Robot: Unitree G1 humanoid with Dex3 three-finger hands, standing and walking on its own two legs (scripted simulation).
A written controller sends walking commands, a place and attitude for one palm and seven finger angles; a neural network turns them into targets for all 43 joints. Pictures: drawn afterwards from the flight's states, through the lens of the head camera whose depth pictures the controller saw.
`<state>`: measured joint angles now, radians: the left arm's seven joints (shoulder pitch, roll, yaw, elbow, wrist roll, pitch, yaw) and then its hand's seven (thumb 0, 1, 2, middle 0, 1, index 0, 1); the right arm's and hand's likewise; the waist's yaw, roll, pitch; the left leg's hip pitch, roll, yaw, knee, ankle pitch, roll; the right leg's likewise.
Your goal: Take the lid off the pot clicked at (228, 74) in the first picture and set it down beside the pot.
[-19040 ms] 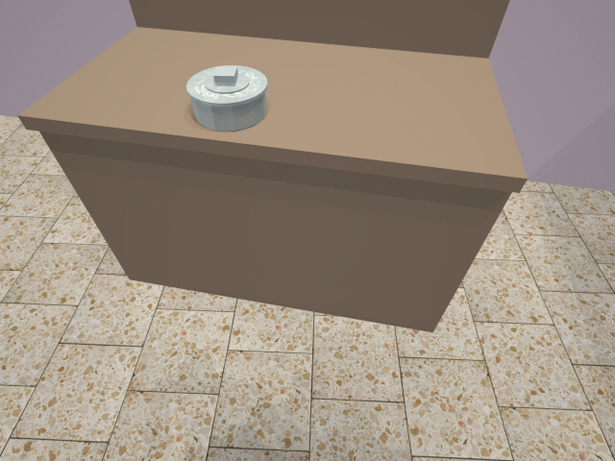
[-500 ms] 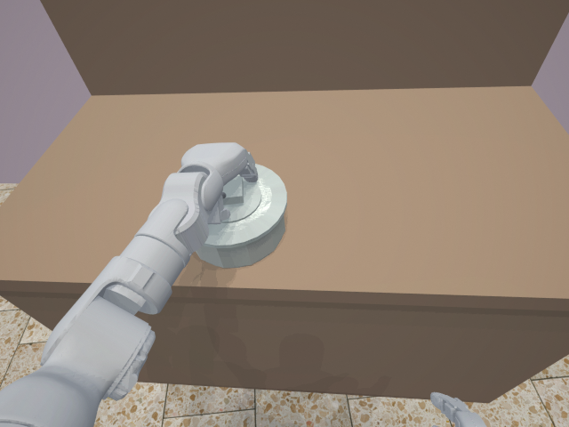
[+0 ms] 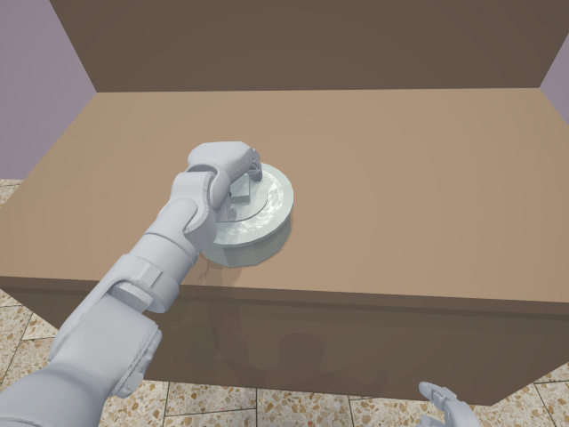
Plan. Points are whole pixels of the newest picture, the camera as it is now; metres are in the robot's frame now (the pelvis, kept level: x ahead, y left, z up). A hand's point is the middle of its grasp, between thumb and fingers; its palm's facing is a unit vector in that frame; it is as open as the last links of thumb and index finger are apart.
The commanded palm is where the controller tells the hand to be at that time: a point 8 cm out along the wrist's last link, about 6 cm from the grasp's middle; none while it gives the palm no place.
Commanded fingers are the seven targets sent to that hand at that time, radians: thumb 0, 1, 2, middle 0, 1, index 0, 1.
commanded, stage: close the fingers and squeeze the knob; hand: left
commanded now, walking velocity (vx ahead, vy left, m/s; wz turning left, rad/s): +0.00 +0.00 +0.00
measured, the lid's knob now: (234, 189) +0.46 +0.08 +0.08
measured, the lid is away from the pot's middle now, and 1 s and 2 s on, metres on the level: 0.00 0.00 0.01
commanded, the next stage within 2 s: lift the lid straight up in 1.04 s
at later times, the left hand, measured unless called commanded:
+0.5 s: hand (228, 192) +0.43 +0.09 +0.10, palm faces -0.30 -0.05 -0.95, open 8.3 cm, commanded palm +0.42 +0.10 +0.16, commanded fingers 0.00 0.19 1.07 -0.68 -0.88 -0.71 -0.88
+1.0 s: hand (228, 195) +0.43 +0.09 +0.10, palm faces -0.30 -0.03 -0.95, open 7.5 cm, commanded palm +0.41 +0.09 +0.16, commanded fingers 0.00 0.45 1.17 -0.76 -0.94 -0.89 -0.98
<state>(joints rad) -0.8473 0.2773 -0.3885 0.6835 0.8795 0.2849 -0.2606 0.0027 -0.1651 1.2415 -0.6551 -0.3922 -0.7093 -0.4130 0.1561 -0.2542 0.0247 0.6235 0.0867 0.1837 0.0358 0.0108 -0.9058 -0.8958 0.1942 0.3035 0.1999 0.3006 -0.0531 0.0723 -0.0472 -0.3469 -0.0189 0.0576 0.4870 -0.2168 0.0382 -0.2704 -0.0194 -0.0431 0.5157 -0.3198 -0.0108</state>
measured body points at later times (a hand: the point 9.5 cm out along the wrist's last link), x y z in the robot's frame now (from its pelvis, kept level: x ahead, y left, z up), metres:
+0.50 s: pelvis +0.00 +0.00 +0.00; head +0.02 -0.03 +0.45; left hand +0.44 +0.09 +0.16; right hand +0.12 -0.25 -0.13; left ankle +0.02 +0.10 -0.74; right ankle -0.04 -0.11 -0.74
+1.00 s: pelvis +0.00 +0.00 +0.00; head +0.02 -0.04 +0.45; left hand +0.44 +0.09 +0.16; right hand +0.14 -0.24 -0.12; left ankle +0.02 +0.10 -0.74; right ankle -0.04 -0.11 -0.74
